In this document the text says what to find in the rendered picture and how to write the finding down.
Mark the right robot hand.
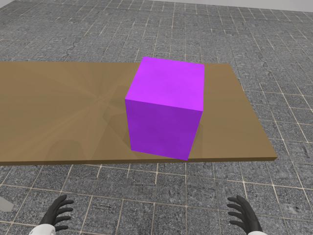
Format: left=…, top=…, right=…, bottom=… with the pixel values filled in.
left=227, top=195, right=263, bottom=235

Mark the left robot forearm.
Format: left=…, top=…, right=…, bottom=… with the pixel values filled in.
left=29, top=224, right=55, bottom=235

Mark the left robot hand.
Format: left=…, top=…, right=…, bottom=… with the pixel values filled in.
left=39, top=194, right=74, bottom=232

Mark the table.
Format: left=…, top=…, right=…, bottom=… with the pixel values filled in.
left=0, top=61, right=278, bottom=212

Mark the carton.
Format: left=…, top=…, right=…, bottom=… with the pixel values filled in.
left=125, top=56, right=204, bottom=161

